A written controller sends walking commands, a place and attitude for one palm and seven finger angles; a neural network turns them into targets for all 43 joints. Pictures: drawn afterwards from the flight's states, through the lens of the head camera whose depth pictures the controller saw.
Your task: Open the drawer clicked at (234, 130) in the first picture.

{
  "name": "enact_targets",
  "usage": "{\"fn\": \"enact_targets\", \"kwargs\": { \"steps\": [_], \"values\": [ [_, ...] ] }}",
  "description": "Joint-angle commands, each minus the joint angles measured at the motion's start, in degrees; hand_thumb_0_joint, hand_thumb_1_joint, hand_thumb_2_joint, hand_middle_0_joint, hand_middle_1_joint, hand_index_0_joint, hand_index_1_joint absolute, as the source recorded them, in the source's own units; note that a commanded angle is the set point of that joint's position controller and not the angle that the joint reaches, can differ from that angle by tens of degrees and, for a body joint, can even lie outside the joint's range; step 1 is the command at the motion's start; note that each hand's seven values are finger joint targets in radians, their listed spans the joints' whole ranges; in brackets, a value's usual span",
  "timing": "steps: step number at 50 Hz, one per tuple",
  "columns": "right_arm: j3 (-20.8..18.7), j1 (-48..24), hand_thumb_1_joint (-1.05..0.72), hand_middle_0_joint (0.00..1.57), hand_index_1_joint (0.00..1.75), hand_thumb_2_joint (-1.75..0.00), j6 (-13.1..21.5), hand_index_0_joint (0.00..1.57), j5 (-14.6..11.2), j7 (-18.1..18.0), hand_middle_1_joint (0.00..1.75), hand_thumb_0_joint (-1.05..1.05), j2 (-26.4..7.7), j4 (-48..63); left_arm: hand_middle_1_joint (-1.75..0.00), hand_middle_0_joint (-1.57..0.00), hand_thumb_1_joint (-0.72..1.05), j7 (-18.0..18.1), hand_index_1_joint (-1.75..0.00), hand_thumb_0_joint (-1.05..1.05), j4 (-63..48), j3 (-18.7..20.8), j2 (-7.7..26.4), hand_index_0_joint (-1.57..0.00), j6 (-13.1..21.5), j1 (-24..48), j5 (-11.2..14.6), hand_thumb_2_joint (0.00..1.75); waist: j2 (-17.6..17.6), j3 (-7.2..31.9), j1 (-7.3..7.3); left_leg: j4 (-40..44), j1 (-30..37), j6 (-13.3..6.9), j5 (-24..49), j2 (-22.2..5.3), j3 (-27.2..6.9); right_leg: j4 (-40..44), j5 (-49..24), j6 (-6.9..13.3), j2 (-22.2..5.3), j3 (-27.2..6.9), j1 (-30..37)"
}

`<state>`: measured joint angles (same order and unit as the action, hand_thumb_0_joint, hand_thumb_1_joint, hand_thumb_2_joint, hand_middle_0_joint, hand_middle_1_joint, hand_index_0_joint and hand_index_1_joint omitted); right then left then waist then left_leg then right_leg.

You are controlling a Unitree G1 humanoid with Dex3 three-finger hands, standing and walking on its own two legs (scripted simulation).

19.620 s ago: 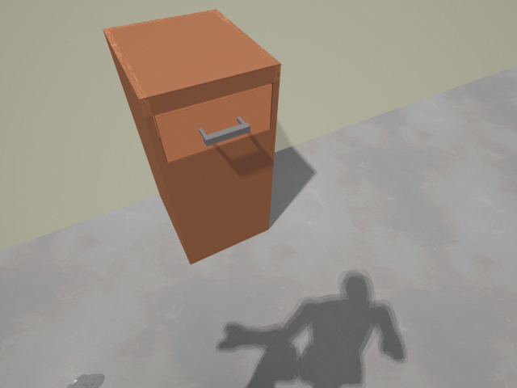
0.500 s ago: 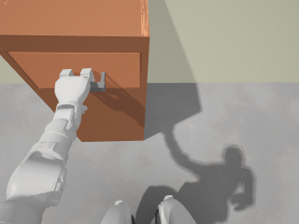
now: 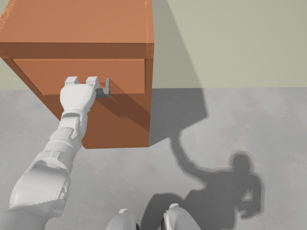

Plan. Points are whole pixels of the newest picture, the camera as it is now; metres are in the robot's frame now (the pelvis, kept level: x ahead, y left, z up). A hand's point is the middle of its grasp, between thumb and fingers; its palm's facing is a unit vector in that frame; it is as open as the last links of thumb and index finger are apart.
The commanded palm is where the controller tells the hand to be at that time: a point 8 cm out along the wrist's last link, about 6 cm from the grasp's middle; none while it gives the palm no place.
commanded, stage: pull the drawer open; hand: left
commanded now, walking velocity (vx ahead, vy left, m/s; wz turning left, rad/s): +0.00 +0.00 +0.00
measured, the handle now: (86, 87) +0.52 +0.17 -0.01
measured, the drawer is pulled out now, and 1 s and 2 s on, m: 0.00 0.12 0.22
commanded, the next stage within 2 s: none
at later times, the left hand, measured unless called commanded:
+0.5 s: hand (83, 119) +0.42 +0.18 -0.03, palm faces -0.04 -0.07 -1.00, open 5.4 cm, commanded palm +0.38 +0.18 +0.02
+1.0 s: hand (80, 144) +0.35 +0.18 -0.03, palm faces -0.02 -0.08 -1.00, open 5.5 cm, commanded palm +0.31 +0.18 +0.02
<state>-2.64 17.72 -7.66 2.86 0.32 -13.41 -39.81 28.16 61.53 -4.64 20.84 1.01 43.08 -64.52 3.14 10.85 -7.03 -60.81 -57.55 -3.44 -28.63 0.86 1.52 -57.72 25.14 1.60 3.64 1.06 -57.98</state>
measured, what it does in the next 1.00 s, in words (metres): stands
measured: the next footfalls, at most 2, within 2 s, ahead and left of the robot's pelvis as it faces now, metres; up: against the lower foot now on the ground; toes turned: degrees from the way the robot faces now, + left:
none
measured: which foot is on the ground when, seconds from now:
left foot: down 0.00-1.00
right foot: down 0.00-1.00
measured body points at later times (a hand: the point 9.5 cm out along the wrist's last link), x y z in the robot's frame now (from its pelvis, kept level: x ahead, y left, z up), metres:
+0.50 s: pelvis +0.03 +0.00 +0.02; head +0.13 +0.00 +0.45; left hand +0.42 +0.18 +0.02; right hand +0.10 -0.26 -0.12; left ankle -0.01 +0.08 -0.66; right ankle +0.01 -0.11 -0.66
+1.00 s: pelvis +0.02 -0.01 +0.02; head +0.10 -0.01 +0.46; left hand +0.34 +0.18 +0.02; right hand +0.15 -0.26 -0.11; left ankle -0.01 +0.08 -0.66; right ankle +0.01 -0.11 -0.66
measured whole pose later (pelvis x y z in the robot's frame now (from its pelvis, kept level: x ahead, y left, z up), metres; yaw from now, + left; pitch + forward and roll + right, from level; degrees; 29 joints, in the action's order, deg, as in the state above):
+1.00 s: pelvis +0.02 -0.01 +0.02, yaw +0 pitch +19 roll -1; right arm -2.2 11.4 -8.9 2.1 1.1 -12.6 -34.8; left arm 30.7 31.1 -7.8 15.0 -1.8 8.4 -65.3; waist 2.3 10.9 -1.7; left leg -55.4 -45.1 -2.8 -29.2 0.9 2.3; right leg -53.9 26.1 2.2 3.9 -0.2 -46.6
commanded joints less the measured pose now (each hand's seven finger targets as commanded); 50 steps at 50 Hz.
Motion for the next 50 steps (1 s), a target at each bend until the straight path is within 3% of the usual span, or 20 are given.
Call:
{"fn": "enact_targets", "kwargs": {
  "steps": [1, 2, 4, 6, 9, 13, 15, 17, 21, 23, 24, 25, 26, 29, 35, 38, 41, 43, 46, 50],
  "values": [
    [-3.5, 7.0, -0.9, 0.2, 0.3, -0.9, 0.3, 0.2, -0.2, -0.5, 0.3, 0.0, -9.0, 3.7, -1.35, -0.4, 0.9, 2.4, -1.35, 0.0, -10.1, 2.4, 8.1, -0.4, 0.6, 15.5, 0.4, 0.9, 0.8, 26.2, 0.69, 5.5, 21.0, 1.4, 28.7, -0.8, -3.3, 5.3, -22.1, 1.3, 0.0, -0.3, 13.3],
    [-3.6, 6.9, -0.9, 0.2, 0.3, -0.9, 0.3, 0.2, -0.2, -0.4, 0.3, 0.0, -8.8, 4.0, -1.35, -0.4, 0.9, 2.4, -1.35, 0.0, -11.4, 1.0, 6.3, -0.4, 0.7, 15.7, 0.5, 0.9, 1.6, 26.7, 0.4, 5.6, 22.1, 1.5, 29.3, -1.0, -3.3, 5.5, -22.3, 1.2, 0.0, -0.2, 13.2],
    [-3.7, 6.7, -0.9, 0.2, 0.3, -0.9, 0.1, 0.2, -0.2, -0.3, 0.3, 0.0, -8.8, 4.3, -1.35, -0.4, 0.9, 2.3, -1.35, 0.0, -12.2, 2.9, 7.6, -0.4, 0.8, 12.6, 0.8, 0.9, 1.1, 28.4, 1.71, 5.8, 23.0, 1.6, 31.4, -1.0, -3.2, 5.3, -24.0, 1.3, 0.0, -0.3, 15.2],
    [-3.7, 6.5, -0.9, 0.2, 0.3, -0.9, -0.1, 0.2, -0.3, -0.3, 0.3, 0.0, -8.7, 4.6, -1.35, -0.4, 0.9, 2.2, -1.35, 0.0, -13.2, 2.5, 6.9, -0.4, 0.8, 10.3, 0.9, 0.9, 0.4, 27.3, 1.92, 6.2, 22.6, 1.4, 31.5, -1.0, -2.8, 5.8, -25.1, 1.2, 0.0, -0.5, 16.4],
    [-3.7, 5.4, -0.9, 0.2, 0.3, -0.9, -0.5, 0.2, -0.4, -0.2, 0.3, 0.0, -8.4, 5.3, -1.35, -0.4, 0.9, 2.1, -1.35, 0.0, -15.2, 3.6, 7.3, -0.4, 1.0, 4.5, 0.9, 0.9, 0.0, 28.1, 3.56, 6.8, 23.0, 1.4, 34.3, -0.9, -2.2, 6.1, -28.7, 1.4, -0.1, -1.1, 19.5],
    [-3.9, 4.4, -0.9, 0.2, 0.3, -0.9, -1.0, 0.2, -0.6, 0.1, 0.3, 0.0, -8.0, 5.9, -1.35, -0.4, 0.9, 2.8, -1.35, 0.0, -18.2, 2.4, 5.0, -0.4, 0.9, -1.4, 0.4, 0.9, -0.9, 26.0, 4.2, 7.5, 23.7, 1.5, 36.2, -1.0, -1.9, 7.0, -30.5, 1.3, -0.2, -1.3, 20.6],
    [-4.1, 4.0, -0.9, 0.2, 0.3, -0.9, -1.2, 0.2, -0.6, 0.3, 0.3, 0.0, -7.9, 5.8, -1.35, -0.4, 0.9, 3.2, -1.35, 0.0, -19.3, 1.0, 2.8, -0.4, 0.8, -1.8, 0.3, 0.9, -0.7, 24.8, 3.55, 7.5, 25.5, 1.6, 38.0, -1.6, -2.5, 7.0, -29.8, 1.2, -0.1, -0.9, 18.7],
    [-4.2, 3.6, -0.9, 0.2, 0.3, -0.9, -1.4, 0.2, -0.5, 0.4, 0.3, 0.0, -8.0, 6.1, -1.35, -0.4, 0.9, 3.7, -1.35, 0.0, -20.2, 2.0, 3.7, -0.4, 0.3, -4.1, 0.1, 0.9, -2.2, 24.7, 4.07, 7.8, 25.5, 1.6, 38.1, -1.5, -2.4, 7.4, -30.5, 1.2, -0.1, -1.0, 19.9],
    [-4.1, 2.4, -0.9, 0.2, 0.3, -0.9, -1.7, 0.2, -0.6, 0.5, 0.3, 0.0, -7.6, 6.6, -1.35, -0.4, 0.9, 4.2, -1.35, 0.0, -22.9, 0.8, 2.1, -0.4, -0.7, -6.5, -0.2, 0.9, -0.5, 24.6, 4.39, 7.9, 26.8, 1.8, 39.4, -1.3, -2.2, 7.4, -31.4, 1.3, -0.2, -1.2, 20.5],
    [-4.0, 1.8, -0.9, 0.2, 0.3, -0.9, -1.8, 0.2, -0.7, 0.5, 0.3, 0.0, -7.5, 7.1, -1.35, -0.4, 0.9, 4.4, -1.35, 0.0, -24.1, 1.6, 2.7, -0.4, -1.2, -9.6, -0.3, 0.9, -1.7, 23.9, 5.09, 8.3, 26.9, 1.8, 40.3, -1.3, -2.4, 7.4, -32.1, 1.4, -0.3, -1.1, 21.6],
    [-4.0, 1.2, -0.9, 0.2, 0.3, -0.9, -1.8, 0.2, -0.6, 0.6, 0.3, 0.0, -7.5, 7.4, -1.35, -0.4, 0.9, 4.2, -1.35, 0.0, -26.0, 0.4, 1.3, -0.4, -1.4, -9.8, 0.2, 0.9, -1.0, 24.5, 4.75, 8.2, 27.7, 1.8, 41.7, -1.3, -2.5, 7.5, -33.6, 1.3, -0.3, -1.3, 21.9],
    [-4.0, 1.1, -0.9, 0.2, 0.3, -0.9, -1.8, 0.2, -0.8, 0.7, 0.3, 0.0, -7.4, 7.8, -1.35, -0.4, 0.9, 4.3, -1.35, 0.0, -26.9, 1.4, 2.2, -0.4, -1.5, -11.8, 0.1, 0.9, -1.0, 24.4, 5.51, 8.4, 28.2, 2.0, 42.2, -1.5, -2.8, 7.3, -32.8, 1.3, -0.3, -1.1, 21.8],
    [-3.9, 0.5, -0.9, 0.2, 0.3, -0.9, -1.9, 0.2, -0.8, 0.7, 0.3, 0.0, -7.3, 7.9, -1.35, -0.4, 0.9, 4.2, -1.35, 0.0, -27.7, 0.0, 0.8, -0.4, -1.8, -12.2, 0.1, 0.9, -0.9, 24.3, 4.94, 8.2, 28.9, 2.0, 42.4, -1.6, -2.9, 7.4, -32.8, 1.3, -0.3, -1.2, 21.4],
    [-3.7, -0.6, -0.9, 0.2, 0.3, -0.9, -1.8, 0.2, -0.9, 0.7, 0.3, 0.0, -7.2, 8.7, -1.35, -0.4, 0.9, 4.1, -1.35, 0.0, -29.4, -0.8, -0.2, -0.4, -2.3, -13.8, 0.2, 0.9, -1.5, 21.6, 4.71, 8.7, 28.5, 2.1, 40.7, -1.5, -3.1, 7.8, -31.0, 1.4, -0.2, -0.8, 20.7],
    [-3.3, -2.3, -0.9, 0.2, 0.3, -0.9, -1.3, 0.2, -0.9, 0.6, 0.3, 0.0, -6.9, 10.1, -1.35, -0.4, 0.9, 4.5, -1.35, 0.0, -34.7, -0.5, -0.1, -0.4, -2.6, -20.2, -0.1, 0.9, -0.8, 23.1, 6.12, 8.5, 30.0, 2.3, 42.4, -1.4, -3.0, 7.3, -32.2, 1.4, -0.3, -1.1, 22.1],
    [-3.0, -3.4, -0.9, 0.2, 0.3, -0.9, -1.0, 0.2, -1.0, 0.6, 0.3, 0.0, -6.8, 10.7, -1.35, -0.4, 0.9, 4.6, -1.35, 0.0, -35.7, -1.0, -0.6, -0.4, -2.9, -22.3, -0.2, 0.9, -2.1, 20.7, 5.76, 8.8, 28.1, 2.1, 38.3, -1.0, -2.7, 7.8, -31.3, 1.4, -0.3, -1.4, 22.5],
    [-3.0, -4.4, -0.9, 0.2, 0.3, -0.9, -0.5, 0.2, -0.9, 0.6, 0.3, 0.0, -6.6, 11.2, -1.35, -0.4, 0.9, 4.9, -1.35, 0.0, -38.8, -1.3, -0.9, -0.4, -2.9, -25.0, -0.4, 0.9, -0.6, 21.9, 6.27, 8.6, 29.1, 2.2, 39.1, -1.0, -2.6, 7.5, -31.7, 1.5, -0.5, -1.7, 22.6],
    [-2.9, -4.7, -0.9, 0.2, 0.3, -0.9, -0.3, 0.2, -0.9, 0.5, 0.3, 0.0, -6.7, 11.3, -1.35, -0.4, 0.9, 5.2, -1.35, 0.0, -39.4, 0.6, 1.1, -0.4, -2.9, -27.2, -0.4, 0.9, -1.8, 21.0, 6.74, 8.9, 27.9, 2.2, 37.1, -0.7, -2.3, 7.6, -31.7, 1.6, -0.4, -2.0, 23.7],
    [-2.5, -5.5, -0.9, 0.2, 0.3, -0.9, 0.2, 0.2, -0.9, 0.3, 0.3, 0.0, -6.6, 11.3, -1.35, -0.4, 0.9, 5.4, -1.35, 0.0, -39.9, -0.1, 0.6, -0.4, -3.0, -27.4, -0.7, 0.9, -2.0, 18.8, 6.18, 9.0, 26.3, 2.2, 33.8, -0.4, -2.3, 7.8, -30.5, 1.6, -0.5, -2.2, 22.9],
    [-2.4, -6.2, -0.9, 0.2, 0.3, -0.9, 0.8, 0.2, -0.9, 0.0, 0.3, 0.0, -6.5, 11.8, -1.35, -0.4, 0.9, 5.8, -1.35, 0.0, -41.0, 1.5, 1.8, -0.4, -2.9, -30.9, -0.5, 0.9, -2.6, 19.7, 7.05, 9.1, 25.4, 2.1, 31.1, 0.2, -1.8, 7.6, -30.1, 1.7, -0.6, -2.5, 24.6]
  ]
}}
